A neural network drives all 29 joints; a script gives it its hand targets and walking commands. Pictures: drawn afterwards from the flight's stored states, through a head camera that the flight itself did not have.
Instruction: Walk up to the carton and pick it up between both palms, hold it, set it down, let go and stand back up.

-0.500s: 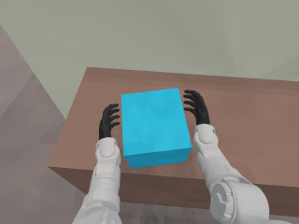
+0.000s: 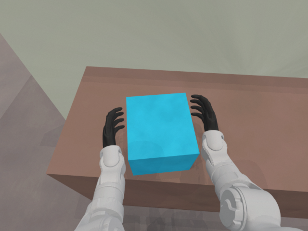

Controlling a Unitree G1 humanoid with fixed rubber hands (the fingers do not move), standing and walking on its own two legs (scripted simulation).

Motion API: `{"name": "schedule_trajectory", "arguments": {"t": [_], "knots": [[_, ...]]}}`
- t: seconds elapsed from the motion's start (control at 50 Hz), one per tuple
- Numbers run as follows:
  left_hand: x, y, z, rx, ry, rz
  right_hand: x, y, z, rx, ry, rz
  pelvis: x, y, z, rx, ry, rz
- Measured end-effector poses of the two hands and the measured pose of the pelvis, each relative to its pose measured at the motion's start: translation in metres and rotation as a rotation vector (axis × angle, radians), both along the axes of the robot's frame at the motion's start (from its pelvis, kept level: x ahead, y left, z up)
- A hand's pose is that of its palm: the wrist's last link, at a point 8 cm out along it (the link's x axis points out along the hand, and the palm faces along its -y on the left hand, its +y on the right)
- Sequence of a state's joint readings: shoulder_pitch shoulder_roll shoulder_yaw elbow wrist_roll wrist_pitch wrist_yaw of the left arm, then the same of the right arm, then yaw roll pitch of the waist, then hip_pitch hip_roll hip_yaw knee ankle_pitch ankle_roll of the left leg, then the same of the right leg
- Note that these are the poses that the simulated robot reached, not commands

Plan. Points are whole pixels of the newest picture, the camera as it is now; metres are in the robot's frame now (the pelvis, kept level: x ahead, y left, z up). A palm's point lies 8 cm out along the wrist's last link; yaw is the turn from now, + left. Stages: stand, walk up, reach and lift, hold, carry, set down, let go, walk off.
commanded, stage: set down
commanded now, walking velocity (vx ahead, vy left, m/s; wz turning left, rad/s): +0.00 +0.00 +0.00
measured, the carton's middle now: (158, 134) +0.39 +0.04 -0.06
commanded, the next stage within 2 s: none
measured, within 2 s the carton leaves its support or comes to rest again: neither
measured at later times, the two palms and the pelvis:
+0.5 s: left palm (111, 140) +0.34 +0.17 -0.01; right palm (207, 124) +0.41 -0.09 +0.01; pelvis +0.00 +0.00 +0.00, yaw +0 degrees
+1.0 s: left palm (111, 140) +0.34 +0.17 -0.01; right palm (208, 124) +0.41 -0.09 +0.01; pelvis +0.00 +0.00 +0.00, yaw +0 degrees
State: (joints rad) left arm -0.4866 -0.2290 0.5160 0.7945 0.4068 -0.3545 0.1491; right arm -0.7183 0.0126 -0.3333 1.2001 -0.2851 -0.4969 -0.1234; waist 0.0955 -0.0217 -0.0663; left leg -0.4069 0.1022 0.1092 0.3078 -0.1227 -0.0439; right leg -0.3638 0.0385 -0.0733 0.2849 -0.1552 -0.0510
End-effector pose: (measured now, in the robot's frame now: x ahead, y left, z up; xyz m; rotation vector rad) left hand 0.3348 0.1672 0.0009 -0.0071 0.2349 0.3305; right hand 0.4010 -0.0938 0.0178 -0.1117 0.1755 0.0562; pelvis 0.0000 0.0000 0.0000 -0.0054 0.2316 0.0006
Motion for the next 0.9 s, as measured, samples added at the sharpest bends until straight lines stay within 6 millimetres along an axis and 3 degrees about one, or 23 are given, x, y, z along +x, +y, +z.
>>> {"name": "schedule_trajectory", "arguments": {"t": [0.9], "knots": [[0.0022, 0.0008, -0.0086, 0.005, -0.030, -0.003, 0.0041, 0.0008, -0.0066, 0.017, -0.014, 0.017, 0.0020, -0.0002, -0.0032, 0.001, 0.037, -0.003]]}}
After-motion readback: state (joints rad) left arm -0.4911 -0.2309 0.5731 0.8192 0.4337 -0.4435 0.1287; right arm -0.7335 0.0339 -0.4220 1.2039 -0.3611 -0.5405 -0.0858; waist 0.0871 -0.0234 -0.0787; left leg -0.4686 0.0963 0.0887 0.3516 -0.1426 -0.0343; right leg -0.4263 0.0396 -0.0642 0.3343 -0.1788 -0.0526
